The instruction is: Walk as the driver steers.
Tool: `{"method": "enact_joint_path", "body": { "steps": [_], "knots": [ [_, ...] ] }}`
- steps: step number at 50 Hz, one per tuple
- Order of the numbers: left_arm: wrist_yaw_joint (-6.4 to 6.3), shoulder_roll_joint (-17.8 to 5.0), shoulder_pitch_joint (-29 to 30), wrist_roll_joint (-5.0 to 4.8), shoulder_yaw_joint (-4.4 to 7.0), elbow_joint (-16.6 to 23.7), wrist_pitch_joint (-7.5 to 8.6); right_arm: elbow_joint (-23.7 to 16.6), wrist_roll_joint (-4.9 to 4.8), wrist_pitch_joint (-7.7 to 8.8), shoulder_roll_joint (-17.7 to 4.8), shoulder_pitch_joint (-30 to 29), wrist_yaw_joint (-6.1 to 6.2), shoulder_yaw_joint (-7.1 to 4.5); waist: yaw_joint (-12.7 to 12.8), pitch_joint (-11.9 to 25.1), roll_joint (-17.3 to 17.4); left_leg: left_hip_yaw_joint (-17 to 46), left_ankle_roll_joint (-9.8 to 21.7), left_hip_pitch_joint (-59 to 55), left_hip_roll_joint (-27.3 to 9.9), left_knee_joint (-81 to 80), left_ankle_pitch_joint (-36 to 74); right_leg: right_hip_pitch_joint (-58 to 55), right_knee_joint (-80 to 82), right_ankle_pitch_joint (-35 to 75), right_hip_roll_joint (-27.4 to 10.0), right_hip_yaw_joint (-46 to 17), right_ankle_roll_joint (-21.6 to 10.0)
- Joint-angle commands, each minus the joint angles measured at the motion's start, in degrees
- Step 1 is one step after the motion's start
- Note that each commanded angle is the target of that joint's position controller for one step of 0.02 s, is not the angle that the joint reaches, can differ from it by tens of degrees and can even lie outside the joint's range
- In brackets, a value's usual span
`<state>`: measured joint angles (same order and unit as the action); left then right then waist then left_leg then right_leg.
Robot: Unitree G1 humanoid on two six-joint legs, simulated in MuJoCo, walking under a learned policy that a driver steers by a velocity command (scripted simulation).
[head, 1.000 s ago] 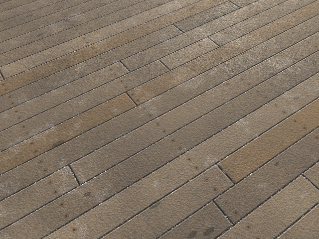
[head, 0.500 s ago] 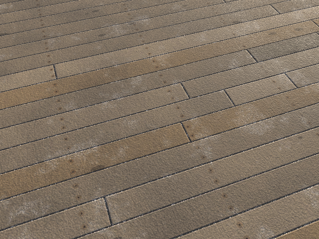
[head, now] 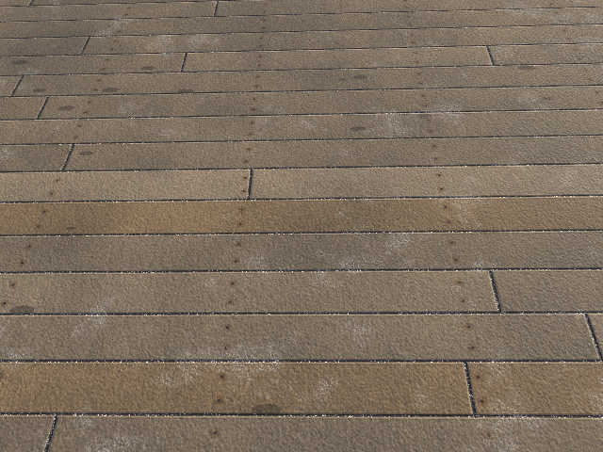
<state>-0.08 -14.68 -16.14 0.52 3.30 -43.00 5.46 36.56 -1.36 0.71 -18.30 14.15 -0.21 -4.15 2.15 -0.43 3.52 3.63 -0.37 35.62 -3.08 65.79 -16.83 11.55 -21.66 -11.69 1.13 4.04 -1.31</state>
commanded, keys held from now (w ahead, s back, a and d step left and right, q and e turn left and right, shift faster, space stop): w+q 0.40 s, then w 0.20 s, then w+e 0.40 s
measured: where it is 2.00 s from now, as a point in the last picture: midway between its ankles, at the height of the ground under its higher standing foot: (301, 234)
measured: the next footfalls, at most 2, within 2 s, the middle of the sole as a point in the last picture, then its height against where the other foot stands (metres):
left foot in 0.30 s outside the picture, level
right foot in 0.80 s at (319, 386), level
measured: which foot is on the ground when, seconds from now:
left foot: up 0.00-0.28, down 0.30-0.82, up 0.84-1.00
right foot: down 0.00-0.30, up 0.32-0.78, down 0.80-1.00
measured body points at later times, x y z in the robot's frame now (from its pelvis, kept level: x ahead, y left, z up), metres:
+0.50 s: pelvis +0.26 +0.09 +0.00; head +0.30 +0.11 +0.45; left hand +0.34 +0.39 -0.10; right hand +0.44 -0.15 -0.10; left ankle +0.27 +0.16 -0.74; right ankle +0.33 -0.07 -0.66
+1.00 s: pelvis +0.56 +0.10 +0.00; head +0.59 +0.09 +0.45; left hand +0.60 +0.39 -0.11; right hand +0.75 -0.14 -0.11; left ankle +0.51 +0.25 -0.67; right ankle +0.61 +0.04 -0.74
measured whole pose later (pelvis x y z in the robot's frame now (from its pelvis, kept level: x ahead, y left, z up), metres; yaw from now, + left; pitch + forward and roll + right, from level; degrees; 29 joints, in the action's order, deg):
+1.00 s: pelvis +0.56 +0.10 +0.00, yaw +11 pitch +2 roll +0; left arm 1.7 -16.1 -16.3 -0.3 2.6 -41.9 3.6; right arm 39.3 0.8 5.4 -17.2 12.9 -0.1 -2.5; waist 1.5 -1.8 1.5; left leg 3.4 -0.4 29.6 -2.2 61.5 -18.2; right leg 16.0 -23.2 -8.5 6.0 -2.8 -5.3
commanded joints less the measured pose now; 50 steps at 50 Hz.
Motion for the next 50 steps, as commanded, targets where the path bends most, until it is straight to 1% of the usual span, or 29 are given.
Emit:
{"method": "enact_joint_path", "body": {
  "steps": [1, 6, 10, 12, 13, 14, 15, 16, 17, 18, 19, 20, 21, 22, 24, 29, 32, 35, 38, 39, 40, 41, 42, 43, 44, 45, 46, 47, 50],
  "knots": [
    [-0.19, -8.68, 1.98, 0.04, 2.19, 2.09, 1.0, -4.95, 0.27, 0.45, -1.51, -2.25, -0.21, -0.24, -0.67, -0.66, -8.17, 1.97, -0.98, 7.81, -3.17, -4.83, 5.37, -5.21, 12.1, 10.45, -16.18, -10.64, -10.03],
    [-0.47, -10.78, 0.74, -0.54, 2.52, -0.25, 0.17, -6.26, 0.09, 1.2, -0.21, -9.84, -1.74, 0.44, 1.94, -2.02, -7.21, -1.62, 0.05, 4.71, -2.49, -20.38, 17.17, -8.04, 11.86, 14.17, -15.12, -1.62, -7.84],
    [-0.36, -12.78, -1.42, -1.66, 3.14, -2.09, -0.87, -8.37, -0.21, 1.2, -0.61, -14.28, -3.01, 0.32, 2.68, -3.93, -7.37, -4.59, 2.51, 2.95, -1.38, -27.48, 13.8, -13.29, 10.13, 18.19, -17.16, 1.55, -6.36],
    [-0.56, -14.39, -1.11, -2.18, 3.66, -2.3, -1.51, -8.72, 0.21, 0.96, -2.22, -12.69, -3.23, -0.54, 0.64, -2.19, -8.61, -7.56, 4.85, -2.35, 1.56, -29.27, 7.91, -15.51, 4.19, 35.05, -17.38, 4.05, -5.17],
    [-0.79, -15.35, -0.93, -2.43, 3.97, -2.3, -1.87, -8.11, 0.45, 0.71, -3.71, -9.08, -3.13, -1.41, -1.79, 0.37, -9.41, -9.24, 6.27, -7.95, 3.86, -30.0, 5.5, -15.81, -2.14, 44.85, -16.99, 5.4, -4.49],
    [-1.03, -15.27, -0.16, -2.64, 3.89, -2.14, -2.26, -5.95, 0.39, 0.51, -5.93, -0.69, -2.79, -2.87, -6.74, 4.62, -8.36, -10.39, 8.28, -19.3, 6.55, -33.68, 8.2, -13.0, -13.05, 49.25, -15.36, 7.4, -3.16],
    [-1.3, -13.2, -0.99, -1.74, 3.06, -1.49, -2.08, -3.19, 0.09, 0.06, -9.63, 9.72, -1.8, -4.8, -11.31, 9.83, -4.92, -4.95, 10.81, -37.1, 5.09, -34.46, 10.31, -0.91, -28.61, 39.01, -13.22, 7.75, -0.99],
    [-0.59, -4.63, -5.23, 1.21, 0.31, 1.98, -0.99, -3.21, -0.45, 0.24, -16.67, 9.37, -0.95, -5.67, -5.19, 13.15, 12.24, 25.38, 19.93, -56.02, -10.72, -37.46, 6.1, 25.79, -50.04, -15.32, -3.06, 5.94, 2.71],
    [0.16, -7.88, -1.86, -0.44, 0.23, 3.24, 1.24, -5.32, -0.09, 1.33, -13.94, 11.38, -1.3, -4.59, -8.41, 24.25, 9.15, 45.93, 25.71, -60.73, -16.7, -47.23, -4.58, 33.07, -59.45, -22.77, 0.52, -8.29, 2.71],
    [0.62, -11.38, 4.1, -2.74, 1.23, 4.87, 2.31, -4.39, 0.45, 2.15, -10.17, 9.86, -1.52, -3.52, -9.6, 16.67, 4.48, 37.79, 22.14, -56.55, -14.7, -48.47, -2.38, 38.09, -59.21, -16.88, -2.63, -9.85, 1.82],
    [0.51, -10.48, 5.53, -2.49, 0.7, 5.39, 2.93, -4.19, 0.25, 2.56, -8.6, 7.02, -1.43, -3.0, -7.54, 10.92, 1.15, 30.39, 20.02, -48.25, -12.27, -48.35, 2.33, 36.78, -54.31, -11.9, -4.96, -9.31, 1.11],
    [0.06, -10.22, 5.72, -0.98, 0.77, 4.75, 3.01, -4.66, 0.36, 2.63, -7.11, 2.92, -1.32, -2.44, -4.88, 7.34, -2.34, 25.12, 18.3, -39.89, -9.97, -48.57, 8.66, 32.96, -49.33, -9.07, -6.77, -9.22, 1.4],
    [0.03, -10.73, 4.44, -0.26, 1.16, 4.13, 2.43, -5.26, 1.01, 2.73, -5.33, 0.1, -1.15, -1.71, -2.62, 5.83, -1.72, 20.96, 17.6, -33.98, -8.58, -49.55, 15.19, 28.65, -46.06, -7.06, -8.18, -9.34, 1.74],
    [0.22, -10.55, 3.25, -0.16, 1.22, 3.67, 1.65, -5.42, 1.42, 2.79, -4.77, -1.17, -0.96, -1.38, -1.37, 5.23, -0.88, 19.29, 17.61, -30.32, -8.03, -50.8, 18.32, 25.92, -44.37, -6.07, -8.53, -9.0, 2.27],
    [0.31, -8.62, 2.6, 0.21, 0.74, 3.03, 0.5, -4.05, 1.22, 3.29, -4.75, -0.83, -0.56, -1.22, -0.77, 4.21, -1.16, 15.3, 17.95, -25.68, -7.37, -52.17, 24.36, 24.02, -40.06, -4.37, -8.44, -7.4, 3.78],
    [0.81, -5.09, 12.19, 0.06, -0.85, 4.85, 0.17, -0.62, 0.81, 3.41, -6.56, 2.64, 0.48, -1.43, -4.37, 0.47, -0.33, 6.9, 14.12, -21.55, -3.36, -53.73, 20.52, 21.06, -19.93, 14.73, -6.34, -5.74, 4.68],
    [1.57, -5.5, 16.29, -1.07, -0.92, 5.67, 0.4, 1.45, 0.62, 3.61, -7.4, 5.4, 0.25, -1.47, -6.52, -1.08, 0.56, 7.36, 13.35, -24.33, -5.32, -54.16, 14.33, 20.05, -13.36, 19.85, -5.17, -5.48, 3.59],
    [2.43, -6.5, 18.96, -1.39, -0.68, 7.11, 0.53, 3.58, 0.67, 3.41, -7.56, 7.51, 0.1, -1.57, -7.43, -2.74, 0.5, 8.1, 12.66, -32.68, -8.96, -52.08, 16.53, 24.76, -10.31, 15.18, -5.03, -5.83, 0.77],
    [3.19, -7.28, 16.62, -1.41, -0.31, 7.43, 0.5, 4.75, 0.73, 2.76, -8.32, 7.03, 0.47, -1.96, -5.58, -1.71, 1.27, 6.28, 10.62, -38.31, -10.38, -47.62, 28.45, 22.66, -8.79, 7.28, -3.42, -4.63, -2.4],
    [3.17, -8.28, 12.86, -1.29, 0.3, 6.6, 0.46, 4.57, 0.81, 2.5, -8.69, 5.8, 0.66, -2.03, -3.31, 0.96, 1.51, 4.19, 9.5, -38.48, -9.22, -43.12, 38.93, 16.59, -7.98, 6.31, -1.32, -2.79, -3.68],
    [2.91, -10.12, 5.62, -1.05, 1.49, 4.52, 0.36, 4.22, 1.09, 2.13, -8.05, 5.1, 0.94, -1.72, 0.28, 5.82, 0.29, 1.08, 7.98, -36.83, -6.49, -33.87, 47.24, 6.19, -7.14, 8.09, 0.77, -1.41, -5.31],
    [2.59, -13.55, -3.13, -0.95, 2.6, 3.18, 0.18, 2.82, 2.12, 2.11, -6.53, 5.34, 1.51, -0.88, 3.52, 12.69, -4.02, -1.85, 5.64, -27.46, -3.91, -18.93, 38.36, -9.24, -8.5, 12.65, -5.83, -11.07, -8.61],
    [2.69, -18.5, -7.11, -1.11, 3.89, 2.66, -0.05, 1.43, 2.41, 3.25, -1.71, 11.93, 0.93, 0.65, 0.8, 18.8, -18.37, -3.96, 0.22, -3.5, 6.6, 2.96, 2.62, -29.4, -3.49, 1.95, -18.4, -39.27, -19.18],
    [2.85, -13.56, -8.4, -2.19, 2.72, 2.46, -0.27, 1.72, 1.89, 4.54, -4.04, 9.31, 0.4, 0.59, 2.97, 20.02, -16.19, 3.33, 0.51, 5.29, 6.7, 8.05, -13.84, -33.12, 3.78, -9.06, -19.45, -49.93, -19.04],
    [2.43, -11.39, -4.96, -1.85, 2.05, 3.38, -0.53, 0.16, 0.09, 5.47, -6.83, 3.42, -0.26, -0.1, 3.47, 11.9, -12.07, 4.03, 1.19, 9.54, 3.68, 9.42, -9.7, -26.87, 4.95, -11.01, -18.34, -43.0, -16.5],
    [2.15, -10.89, -1.99, -1.23, 1.88, 4.33, -0.84, -0.74, 0.2, 6.08, -6.43, -0.38, -0.26, 0.15, 2.7, 7.18, -6.55, 2.93, 1.56, 8.87, 1.53, 6.79, -5.68, -19.33, 5.56, -7.15, -16.21, -37.28, -15.13],
    [1.99, -10.0, 0.09, -1.01, 1.56, 4.81, -1.1, -1.26, 1.42, 6.37, -6.13, -2.21, -0.08, 0.01, 1.19, 3.49, -3.8, 2.28, 1.26, 7.41, -0.01, 2.18, -3.15, -12.63, 6.55, -1.2, -14.33, -33.07, -14.62],
    [1.76, -9.09, 1.21, -0.56, 1.16, 5.34, -1.08, -1.4, 2.17, 6.23, -5.86, -1.68, 0.13, -0.24, -0.7, 2.76, -4.77, 2.37, 0.9, 3.91, -1.22, -1.29, -1.07, -8.43, 7.61, 3.86, -12.38, -30.17, -14.14],
    [1.08, -9.29, 1.67, -0.9, 1.32, 5.58, -1.09, -1.11, 2.54, 5.15, -4.23, -0.1, 0.49, -0.01, -2.57, 2.43, -7.46, 0.9, -1.5, 0.86, -1.26, -7.44, 0.52, -2.71, 9.2, 12.08, -10.11, -25.63, -14.91]
  ]
}}
Velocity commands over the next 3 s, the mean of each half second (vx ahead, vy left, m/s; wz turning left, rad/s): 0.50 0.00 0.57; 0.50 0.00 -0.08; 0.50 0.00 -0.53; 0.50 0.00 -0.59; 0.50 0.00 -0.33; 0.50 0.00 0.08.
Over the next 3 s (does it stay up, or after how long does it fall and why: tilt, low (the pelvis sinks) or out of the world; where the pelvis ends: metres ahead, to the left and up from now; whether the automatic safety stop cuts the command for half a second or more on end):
stays up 1.56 -0.22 0.00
